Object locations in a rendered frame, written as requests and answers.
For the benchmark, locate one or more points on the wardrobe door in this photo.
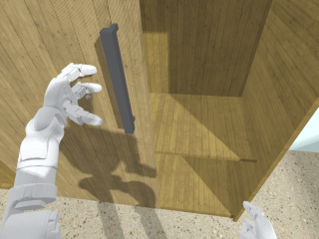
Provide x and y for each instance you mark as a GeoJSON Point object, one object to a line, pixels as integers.
{"type": "Point", "coordinates": [6, 174]}
{"type": "Point", "coordinates": [40, 38]}

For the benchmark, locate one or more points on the robot right hand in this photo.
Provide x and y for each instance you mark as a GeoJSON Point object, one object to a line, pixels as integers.
{"type": "Point", "coordinates": [261, 229]}

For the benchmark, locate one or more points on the handle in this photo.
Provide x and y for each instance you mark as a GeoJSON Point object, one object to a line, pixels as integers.
{"type": "Point", "coordinates": [113, 56]}

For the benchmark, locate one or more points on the robot left hand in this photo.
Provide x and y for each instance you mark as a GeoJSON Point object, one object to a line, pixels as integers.
{"type": "Point", "coordinates": [59, 92]}

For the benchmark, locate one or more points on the left robot forearm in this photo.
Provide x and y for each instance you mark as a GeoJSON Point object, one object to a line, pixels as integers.
{"type": "Point", "coordinates": [34, 184]}

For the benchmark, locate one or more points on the left robot upper arm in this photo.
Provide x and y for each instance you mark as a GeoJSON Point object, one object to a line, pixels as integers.
{"type": "Point", "coordinates": [42, 224]}

